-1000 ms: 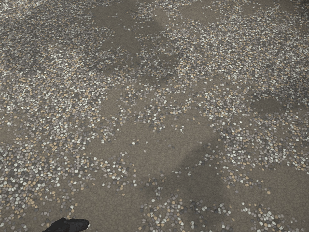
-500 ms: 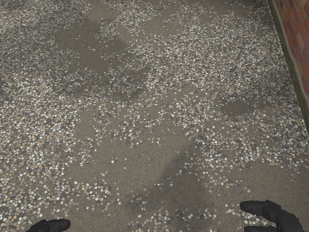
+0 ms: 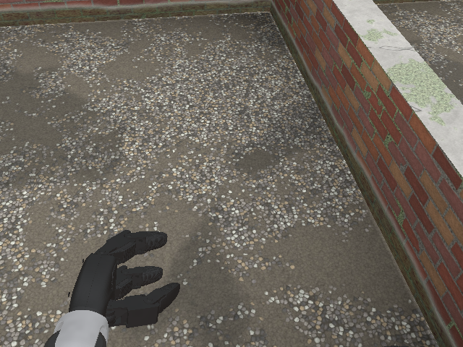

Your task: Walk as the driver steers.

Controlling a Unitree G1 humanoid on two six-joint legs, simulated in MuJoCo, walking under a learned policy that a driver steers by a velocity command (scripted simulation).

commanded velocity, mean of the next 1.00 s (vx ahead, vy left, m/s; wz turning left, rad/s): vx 1.00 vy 0.00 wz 0.14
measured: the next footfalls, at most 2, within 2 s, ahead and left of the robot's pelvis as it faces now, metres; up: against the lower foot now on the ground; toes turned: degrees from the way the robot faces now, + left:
left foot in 0.28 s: -0.02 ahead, +0.10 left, +0.00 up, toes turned +7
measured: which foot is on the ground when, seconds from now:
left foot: down 0.00-0.08, up 0.10-0.26, down 0.28-1.00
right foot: down 0.00-1.00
